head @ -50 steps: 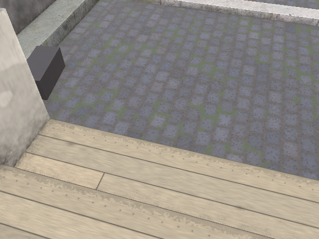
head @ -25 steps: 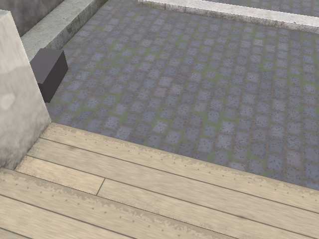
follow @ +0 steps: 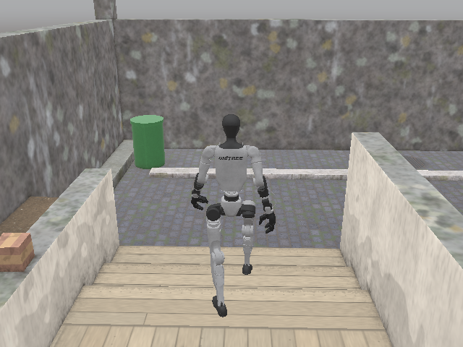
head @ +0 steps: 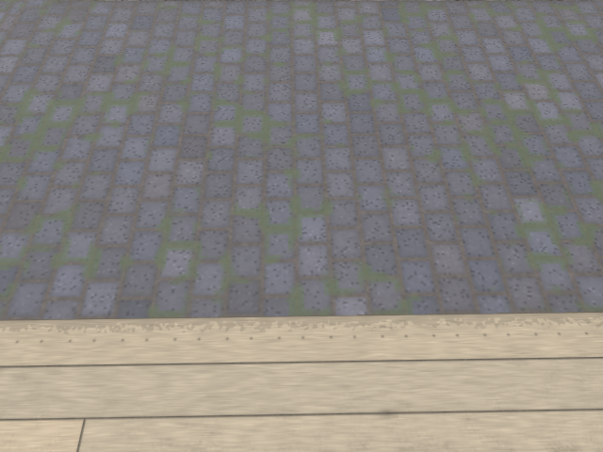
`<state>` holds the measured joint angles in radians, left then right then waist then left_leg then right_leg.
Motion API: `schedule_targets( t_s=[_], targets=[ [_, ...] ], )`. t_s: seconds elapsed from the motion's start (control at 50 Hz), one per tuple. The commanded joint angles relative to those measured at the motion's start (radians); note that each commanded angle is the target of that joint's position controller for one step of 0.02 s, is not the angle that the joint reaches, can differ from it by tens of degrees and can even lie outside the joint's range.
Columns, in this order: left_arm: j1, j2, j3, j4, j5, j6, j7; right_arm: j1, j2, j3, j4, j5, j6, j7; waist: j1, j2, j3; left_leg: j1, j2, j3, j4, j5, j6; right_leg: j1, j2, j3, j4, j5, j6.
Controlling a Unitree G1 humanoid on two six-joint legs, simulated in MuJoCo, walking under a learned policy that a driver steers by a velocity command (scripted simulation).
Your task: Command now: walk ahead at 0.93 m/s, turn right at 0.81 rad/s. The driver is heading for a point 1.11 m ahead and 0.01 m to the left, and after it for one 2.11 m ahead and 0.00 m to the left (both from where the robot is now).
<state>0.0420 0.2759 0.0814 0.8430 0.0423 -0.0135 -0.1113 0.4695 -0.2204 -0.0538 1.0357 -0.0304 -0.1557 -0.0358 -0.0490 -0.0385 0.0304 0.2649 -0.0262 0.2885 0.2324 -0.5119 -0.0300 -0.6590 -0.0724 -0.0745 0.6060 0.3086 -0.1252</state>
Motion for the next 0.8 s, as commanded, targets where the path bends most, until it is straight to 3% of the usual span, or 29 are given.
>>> schedule_targets(
  t_s=[0.02, 0.08, 0.12, 0.14, 0.16, 0.18, 0.2, 0.22, 0.24, 0.26, 0.28, 0.32, 0.36, 0.38, 0.42, 0.46, 0.5, 0.54, 0.56, 0.58, 0.6, 0.62, 0.64, 0.66, 0.68, 0.72, 0.76, 0.78, 0.8],
  targets=[
    [-0.204, 0.026, -0.009, -0.093, 0.019, -0.023, -0.006, 0.061, -0.118, -0.015, -0.009, 0.014, 0.002, -0.019, -0.041, 0.047, 0.24, -0.125, 0.246, 0.002, -0.031, 0.719, 0.061, -0.001, 0.055, -0.098, -0.165, 0.032, -0.04],
    [-0.049, 0.051, -0.004, -0.06, 0.037, -0.027, 0.035, 0.13, -0.178, -0.017, 0.023, 0.024, 0.056, -0.033, 0.046, 0.115, 0.118, -0.015, 0.27, 0.02, 0.296, 1.408, 0.05, 0.213, 0.172, -0.181, -0.165, -0.165, -0.073],
    [0.354, 0.121, 0.029, 0.079, 0.017, -0.026, 0.061, 0.093, -0.179, -0.016, 0.037, -0.018, 0.082, -0.041, 0.227, 0.188, -0.047, -0.146, 0.287, -0.026, 0.774, 1.435, 0.09, 0.611, 0.123, -0.062, -0.151, -0.241, -0.135],
    [0.475, 0.159, 0.056, 0.129, 0.01, -0.029, 0.083, -0.008, -0.17, -0.028, 0.013, -0.009, 0.08, -0.023, 0.291, 0.062, -0.097, -0.404, 0.148, -0.032, 1.211, 0.82, 0.09, 0.866, 0.049, 0.063, -0.228, -0.177, -0.188],
    [0.478, 0.269, 0.068, 0.141, 0.026, -0.033, 0.081, 0.024, -0.058, -0.005, -0.056, -0.011, 0.062, -0.006, 0.149, -0.144, -0.185, -0.912, 0.073, -0.174, 1.538, -0.201, 0.105, 1.273, -0.138, 0.2, 0.173, 0.298, -0.18],
    [0.554, 0.279, 0.069, 0.128, -0.003, -0.028, 0.089, -0.033, -0.116, -0.002, -0.126, 0.061, 0.044, 0.004, 0.223, -0.044, -0.433, -1.108, 0.048, -0.339, 1.544, -0.098, 0.093, 1.493, -0.266, 0.48, 0.077, 0.206, -0.348],
    [0.556, 0.255, 0.069, 0.136, 0.005, -0.015, 0.113, -0.139, -0.146, 0.0, -0.153, 0.075, 0.028, 0.007, 0.235, -0.007, -0.346, -1.198, 0.068, -0.316, 1.456, 0.019, 0.084, 1.366, -0.286, 0.564, -0.163, -0.15, -0.332],
    [0.444, 0.196, 0.054, 0.126, 0.002, -0.018, 0.125, -0.19, -0.162, -0.002, -0.15, 0.043, 0.029, 0.009, 0.178, 0.076, -0.155, -1.174, 0.131, -0.321, 1.302, 0.099, 0.089, 1.123, -0.244, 0.501, -0.27, -0.281, -0.263],
    [0.365, 0.168, 0.043, 0.1, 0.017, -0.029, 0.121, -0.148, -0.154, -0.002, -0.109, 0.022, 0.045, 0.014, 0.13, 0.127, -0.075, -1.079, 0.142, -0.318, 1.283, 0.102, 0.094, 0.925, -0.247, 0.449, -0.303, -0.298, -0.249],
    [0.341, 0.112, 0.022, 0.096, 0.005, -0.053, 0.119, -0.108, -0.146, -0.006, -0.08, -0.006, 0.06, 0.02, 0.076, 0.22, -0.033, -0.945, 0.165, -0.375, 1.158, 0.174, 0.092, 0.733, -0.227, 0.386, -0.292, -0.218, -0.217],
    [0.305, 0.092, 0.009, 0.112, -0.021, -0.073, 0.119, -0.096, -0.087, 0.0, -0.072, -0.018, 0.086, 0.038, 0.005, 0.199, 0.045, -0.808, 0.189, -0.378, 0.974, 0.188, 0.065, 0.507, -0.157, 0.258, -0.342, -0.227, -0.168],
    [0.256, 0.117, 0.013, 0.111, -0.029, -0.103, 0.112, -0.157, -0.06, 0.009, -0.101, -0.023, 0.105, 0.068, -0.01, 0.027, 0.142, -0.716, 0.185, -0.33, 0.751, 0.305, 0.05, 0.312, -0.07, 0.126, -0.413, -0.238, -0.131],
    [0.283, 0.099, 0.01, 0.119, -0.018, -0.121, 0.106, -0.186, -0.061, 0.009, -0.105, -0.014, 0.108, 0.077, 0.01, -0.019, 0.13, -0.741, 0.171, -0.263, 0.706, 0.556, 0.098, 0.353, -0.064, 0.033, -0.378, -0.047, -0.099],
    [0.286, 0.038, -0.004, 0.135, -0.031, -0.137, 0.108, -0.254, -0.062, 0.004, -0.13, 0.009, 0.085, 0.079, 0.013, 0.021, 0.15, -0.802, 0.177, -0.29, 0.549, 0.759, 0.134, 0.389, -0.023, -0.02, -0.359, -0.104, -0.048],
    [0.283, 0.042, -0.015, 0.139, -0.054, -0.16, 0.115, -0.319, -0.056, 0.005, -0.133, 0.016, 0.053, 0.101, 0.038, 0.038, 0.109, -0.621, 0.116, -0.233, 0.361, 1.138, 0.162, 0.357, 0.001, -0.093, -0.371, -0.344, 0.016],
    [0.305, 0.068, -0.015, 0.157, -0.053, -0.153, 0.131, -0.355, -0.073, 0.003, -0.139, 0.015, 0.06, 0.11, 0.054, 0.015, 0.139, -0.613, 0.076, -0.207, 0.317, 1.149, 0.174, 0.425, -0.014, -0.108, -0.341, -0.3, 0.043],
    [0.354, 0.092, -0.019, 0.182, -0.036, -0.131, 0.152, -0.342, -0.088, -0.005, -0.137, -0.01, 0.079, 0.101, 0.046, 0.031, 0.148, -0.618, -0.004, -0.109, 0.289, 1.048, 0.182, 0.571, -0.039, -0.146, -0.192, 0.039, 0.073],
    [0.334, 0.142, -0.014, 0.177, -0.023, -0.105, 0.173, -0.101, -0.14, -0.029, -0.085, -0.034, 0.095, 0.091, -0.07, -0.031, 0.038, -0.412, -0.07, -0.059, 0.345, 0.823, 0.198, 0.614, -0.064, -0.166, 0.184, 0.466, 0.091],
    [0.269, 0.158, -0.008, 0.164, -0.002, -0.091, 0.18, 0.156, -0.188, -0.055, -0.014, -0.018, 0.107, 0.085, -0.199, -0.038, -0.057, -0.223, -0.047, -0.107, 0.358, 0.728, 0.238, 0.574, -0.091, -0.137, 0.495, 0.555, 0.086],
    [0.138, 0.165, 0.018, 0.154, -0.011, -0.085, 0.169, 0.3, -0.195, -0.083, 0.019, 0.012, 0.13, 0.07, -0.339, 0.16, -0.09, -0.073, 0.043, -0.268, 0.166, 0.756, 0.337, 0.432, 0.08, -0.166, 1.114, 0.007, 0.106],
    [0.109, 0.059, -0.017, 0.068, -0.003, -0.104, 0.15, 0.268, -0.259, -0.08, 0.027, 0.011, 0.13, 0.075, -0.206, 0.38, -0.033, 0.135, 0.089, -0.347, 0.476, 1.057, 0.345, -0.046, 0.173, -0.059, 1.377, -0.94, 0.096],
    [0.194, 0.005, -0.044, -0.005, -0.034, -0.112, 0.148, 0.218, -0.228, -0.061, 0.012, 0.015, 0.116, 0.083, -0.091, 0.239, -0.192, 0.265, 0.202, -0.664, 0.455, 1.127, 0.473, -0.193, 0.128, 0.104, 1.303, -0.924, 0.117],
    [0.191, 0.028, -0.056, -0.042, -0.034, -0.124, 0.137, 0.171, -0.228, -0.07, -0.014, 0.001, 0.116, 0.063, -0.07, 0.097, -0.218, 0.232, 0.329, -0.965, 0.213, 0.652, 0.566, -0.291, 0.106, 0.154, 1.166, -0.868, 0.12],
    [0.131, 0.068, -0.054, -0.041, -0.012, -0.129, 0.127, 0.069, -0.219, -0.073, -0.041, -0.008, 0.117, 0.046, -0.038, -0.017, -0.093, 0.036, 0.365, -1.068, 0.062, 0.242, 0.541, -0.318, 0.024, 0.196, 0.986, -0.793, 0.106],
    [0.092, 0.111, -0.039, -0.028, 0.016, -0.123, 0.126, -0.015, -0.191, -0.059, -0.069, -0.002, 0.102, 0.043, 0.011, -0.113, 0.005, -0.182, 0.324, -1.037, 0.044, 0.212, 0.484, -0.212, -0.005, 0.21, 0.83, -0.691, 0.12],
    [0.058, 0.104, -0.038, -0.036, 0.036, -0.075, 0.123, -0.095, -0.199, -0.049, -0.091, 0.019, 0.073, 0.034, 0.088, -0.121, 0.104, -0.608, 0.201, -0.893, 0.03, 0.288, 0.451, 0.067, -0.04, 0.203, 0.507, -0.707, 0.188],
    [0.016, 0.055, -0.056, -0.065, 0.03, -0.055, 0.11, -0.096, -0.251, -0.062, -0.109, 0.014, 0.06, 0.035, 0.066, -0.013, 0.095, -0.756, 0.118, -0.769, -0.011, 0.503, 0.433, 0.246, -0.017, 0.12, 0.339, -0.595, 0.215],
    [0.054, 0.04, -0.056, -0.049, 0.016, -0.059, 0.105, -0.088, -0.242, -0.065, -0.11, 0.004, 0.053, 0.042, 0.058, 0.025, 0.055, -0.733, 0.113, -0.725, 0.039, 0.66, 0.413, 0.275, -0.023, 0.118, 0.355, -0.388, 0.191],
    [-0.012, 0.077, -0.036, -0.078, 0.0, -0.072, 0.106, -0.046, -0.185, -0.054, -0.087, 0.026, 0.046, 0.043, 0.022, 0.002, 0.058, -0.631, 0.065, -0.692, 0.131, 0.619, 0.374, 0.15, -0.047, 0.165, 0.241, -0.153, 0.165]
  ],
)
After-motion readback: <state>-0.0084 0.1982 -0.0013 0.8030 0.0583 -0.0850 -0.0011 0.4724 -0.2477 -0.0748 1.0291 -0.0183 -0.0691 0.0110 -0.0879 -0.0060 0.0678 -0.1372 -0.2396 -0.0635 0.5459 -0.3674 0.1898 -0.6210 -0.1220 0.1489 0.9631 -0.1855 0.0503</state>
